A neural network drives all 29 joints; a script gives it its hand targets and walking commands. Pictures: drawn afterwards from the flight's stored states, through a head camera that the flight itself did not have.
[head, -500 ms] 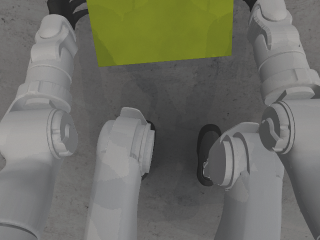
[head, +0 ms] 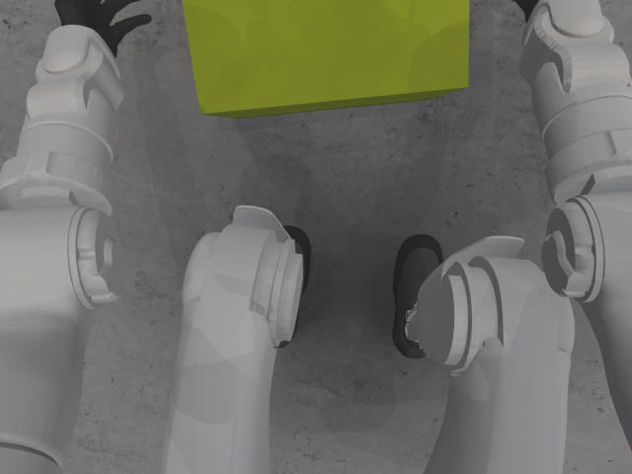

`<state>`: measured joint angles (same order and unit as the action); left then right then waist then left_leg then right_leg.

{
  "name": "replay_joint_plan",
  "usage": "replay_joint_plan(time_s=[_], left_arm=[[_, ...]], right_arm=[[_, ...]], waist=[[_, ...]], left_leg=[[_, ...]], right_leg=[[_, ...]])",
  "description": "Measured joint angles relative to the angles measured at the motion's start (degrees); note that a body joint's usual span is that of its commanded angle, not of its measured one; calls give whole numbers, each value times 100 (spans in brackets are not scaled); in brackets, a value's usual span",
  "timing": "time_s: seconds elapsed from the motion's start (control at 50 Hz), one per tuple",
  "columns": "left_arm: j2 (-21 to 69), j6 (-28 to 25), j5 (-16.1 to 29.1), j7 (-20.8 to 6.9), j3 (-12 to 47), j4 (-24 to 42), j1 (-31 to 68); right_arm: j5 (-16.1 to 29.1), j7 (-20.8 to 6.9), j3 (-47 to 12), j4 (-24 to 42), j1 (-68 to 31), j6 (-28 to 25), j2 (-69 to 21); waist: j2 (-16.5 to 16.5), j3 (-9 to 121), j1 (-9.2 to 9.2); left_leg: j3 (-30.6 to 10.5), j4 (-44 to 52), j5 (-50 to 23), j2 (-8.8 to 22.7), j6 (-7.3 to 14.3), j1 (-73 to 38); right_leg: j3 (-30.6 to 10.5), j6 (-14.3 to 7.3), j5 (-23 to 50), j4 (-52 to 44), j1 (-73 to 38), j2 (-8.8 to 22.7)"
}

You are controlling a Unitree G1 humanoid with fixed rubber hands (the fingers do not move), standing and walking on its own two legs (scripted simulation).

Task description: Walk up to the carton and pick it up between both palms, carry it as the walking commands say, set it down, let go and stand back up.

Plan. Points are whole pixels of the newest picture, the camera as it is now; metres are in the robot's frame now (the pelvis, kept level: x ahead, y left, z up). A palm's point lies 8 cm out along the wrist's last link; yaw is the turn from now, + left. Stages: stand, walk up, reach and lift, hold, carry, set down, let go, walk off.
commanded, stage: set down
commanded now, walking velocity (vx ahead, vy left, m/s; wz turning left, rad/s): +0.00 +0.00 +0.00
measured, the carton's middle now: (325, 17) +0.54 +0.07 -0.27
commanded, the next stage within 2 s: let go in 1.50 s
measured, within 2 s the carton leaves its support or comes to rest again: neither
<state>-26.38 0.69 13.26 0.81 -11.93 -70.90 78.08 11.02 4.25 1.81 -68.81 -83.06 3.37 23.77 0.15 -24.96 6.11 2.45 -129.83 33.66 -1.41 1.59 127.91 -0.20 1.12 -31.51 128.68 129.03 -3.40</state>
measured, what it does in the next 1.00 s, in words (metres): rises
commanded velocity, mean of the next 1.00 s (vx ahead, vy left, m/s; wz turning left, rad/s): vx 0.00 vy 0.00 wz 0.00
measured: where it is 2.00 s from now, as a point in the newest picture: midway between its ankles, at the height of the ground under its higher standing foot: (346, 311)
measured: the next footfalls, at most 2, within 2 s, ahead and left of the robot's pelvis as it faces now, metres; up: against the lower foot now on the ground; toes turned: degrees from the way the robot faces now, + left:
none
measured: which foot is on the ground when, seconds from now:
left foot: down 0.00-1.00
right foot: down 0.00-1.00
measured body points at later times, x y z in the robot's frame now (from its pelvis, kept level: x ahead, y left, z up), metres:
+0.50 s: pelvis +0.01 +0.00 +0.05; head +0.35 +0.03 +0.33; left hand +0.50 +0.32 -0.08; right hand +0.59 -0.14 -0.08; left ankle +0.11 +0.10 -0.32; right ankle +0.12 -0.12 -0.32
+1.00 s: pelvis +0.03 +0.00 +0.18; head +0.35 +0.02 +0.49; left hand +0.51 +0.32 +0.09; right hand +0.59 -0.16 +0.07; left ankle +0.11 +0.10 -0.32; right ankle +0.12 -0.12 -0.32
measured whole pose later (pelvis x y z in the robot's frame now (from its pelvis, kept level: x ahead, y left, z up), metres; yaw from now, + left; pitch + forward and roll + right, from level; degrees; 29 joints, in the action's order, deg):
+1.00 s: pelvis +0.03 +0.00 +0.18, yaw +0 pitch +46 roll -1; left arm -24.7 12.0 8.9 -5.5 -19.3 -45.3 60.0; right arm 3.6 -0.5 12.1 -47.4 -66.9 14.4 23.2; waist 2.0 0.6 6.8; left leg 0.4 -93.4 28.6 -2.3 1.1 110.3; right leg -1.0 0.7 -27.2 92.3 110.7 -2.7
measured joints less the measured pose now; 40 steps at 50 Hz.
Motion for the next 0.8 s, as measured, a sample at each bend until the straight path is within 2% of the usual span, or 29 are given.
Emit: replay_joint_plan(time_s=[0.08,0.32,0.54,0.8], left_arm=[[-28,29,12,-19,-33,206,-86],[-31,398,73,-2,-105,1411,-540],[-14,805,-101,-179,-171,1984,-978],[142,1077,-406,-439,-575,2372,-1412]], right_arm=[[40,-29,24,159,54,28,67],[-75,61,254,1296,557,412,123],[-409,-169,718,1463,854,719,102],[-647,-408,988,1842,1253,988,34]], waist=[[13,-72,-5],[85,491,-13],[143,1373,50],[153,2195,61]], left_leg=[[-10,-41,36,16,8,-24],[-50,273,-21,-76,-9,67],[-142,1200,-141,-153,-20,-267],[-169,2557,-310,-100,-10,-977]], right_leg=[[19,-1,-27,29,-26,-2],[32,-19,-55,-262,4,88],[41,-25,17,-1207,-393,141],[-38,-6,238,-2582,-1072,73]])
